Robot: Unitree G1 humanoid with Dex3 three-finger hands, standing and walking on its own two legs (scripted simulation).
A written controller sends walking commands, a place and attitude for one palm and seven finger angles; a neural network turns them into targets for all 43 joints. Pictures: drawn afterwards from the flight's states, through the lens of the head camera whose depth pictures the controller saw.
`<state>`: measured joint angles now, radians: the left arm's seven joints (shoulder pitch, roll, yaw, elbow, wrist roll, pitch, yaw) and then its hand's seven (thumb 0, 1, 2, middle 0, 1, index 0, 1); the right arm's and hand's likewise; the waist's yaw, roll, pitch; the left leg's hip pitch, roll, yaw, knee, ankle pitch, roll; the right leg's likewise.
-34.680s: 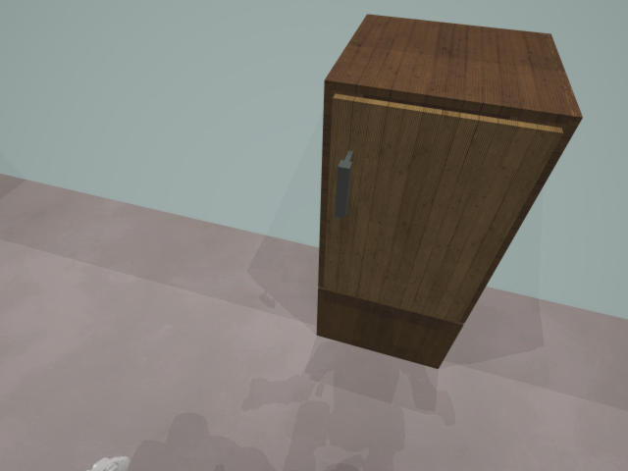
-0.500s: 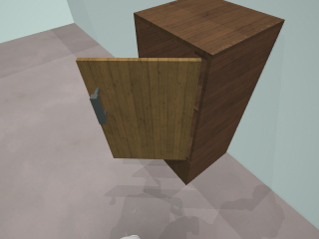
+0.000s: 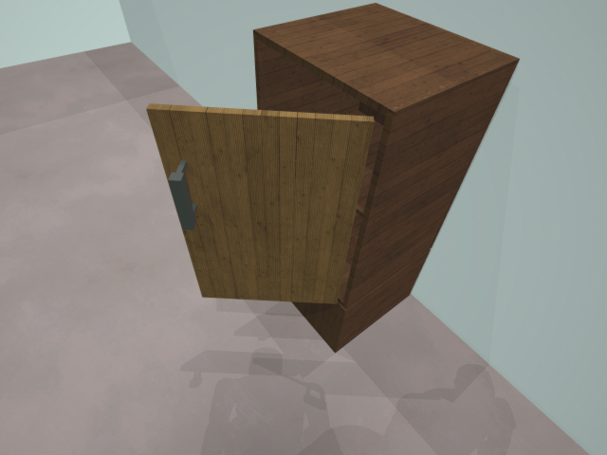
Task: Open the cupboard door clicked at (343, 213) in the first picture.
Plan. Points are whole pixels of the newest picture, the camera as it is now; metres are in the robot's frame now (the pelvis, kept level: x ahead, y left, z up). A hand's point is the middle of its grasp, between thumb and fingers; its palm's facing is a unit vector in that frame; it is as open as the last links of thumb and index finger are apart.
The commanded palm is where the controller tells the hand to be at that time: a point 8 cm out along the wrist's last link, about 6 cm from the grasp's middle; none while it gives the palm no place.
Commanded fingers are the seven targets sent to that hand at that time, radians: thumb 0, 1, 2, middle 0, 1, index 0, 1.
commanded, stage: look again from close up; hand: left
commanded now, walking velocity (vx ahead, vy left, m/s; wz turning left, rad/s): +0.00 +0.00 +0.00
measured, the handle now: (186, 195) +0.57 +0.27 -0.02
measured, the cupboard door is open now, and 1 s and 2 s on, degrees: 50 50 50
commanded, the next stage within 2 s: raise the hand with hooked fingers in 0.56 s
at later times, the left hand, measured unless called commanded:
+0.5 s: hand out of the picture +0.02 +0.23 -0.17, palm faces -0.01 -0.98 -0.22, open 7.4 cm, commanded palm none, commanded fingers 0.00 0.90 0.90 -0.20 -0.30 -0.20 -0.30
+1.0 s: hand (171, 369) +0.23 +0.19 -0.02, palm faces +0.01 -1.00 -0.03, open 8.1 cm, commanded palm +0.16 +0.28 -0.06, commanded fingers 0.00 0.48 0.72 -0.23 -0.57 -0.23 -0.57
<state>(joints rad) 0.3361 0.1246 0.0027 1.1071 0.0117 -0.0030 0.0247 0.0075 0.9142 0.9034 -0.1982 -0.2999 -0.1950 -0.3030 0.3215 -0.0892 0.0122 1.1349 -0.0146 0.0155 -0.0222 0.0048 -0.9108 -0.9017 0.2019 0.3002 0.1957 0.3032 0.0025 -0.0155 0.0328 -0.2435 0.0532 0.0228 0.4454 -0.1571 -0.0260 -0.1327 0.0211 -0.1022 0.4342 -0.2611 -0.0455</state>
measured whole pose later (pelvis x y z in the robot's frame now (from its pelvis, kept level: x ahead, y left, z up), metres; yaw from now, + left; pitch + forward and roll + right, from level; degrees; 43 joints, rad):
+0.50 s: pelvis +0.01 +0.05 +0.00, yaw -2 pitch -1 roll +0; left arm 0.32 0.16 0.00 1.06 0.02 -0.02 0.04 0.00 0.91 0.90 -0.20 -0.30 -0.19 -0.30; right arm 0.32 -0.15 0.01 1.08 -0.02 -0.01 -0.01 0.02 -0.93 -0.90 0.20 0.30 0.20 0.30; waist 0.00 0.01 0.01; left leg -0.28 -0.02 0.07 0.50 -0.21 0.05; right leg -0.20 -0.05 -0.04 0.51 -0.30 0.02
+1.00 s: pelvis +0.01 +0.02 -0.06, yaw -2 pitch +11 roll +0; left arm 0.35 0.18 0.16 0.18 -0.22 -0.54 -0.24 0.01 0.72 0.82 -0.21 -0.43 -0.21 -0.43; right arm 0.13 -0.23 -0.06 0.61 0.01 -0.24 0.00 0.01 -0.91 -0.90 0.20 0.30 0.20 0.30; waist -0.01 -0.04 -0.14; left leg -0.72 0.03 0.04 0.93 -0.37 0.00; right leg -0.64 -0.02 -0.05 0.97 -0.51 -0.02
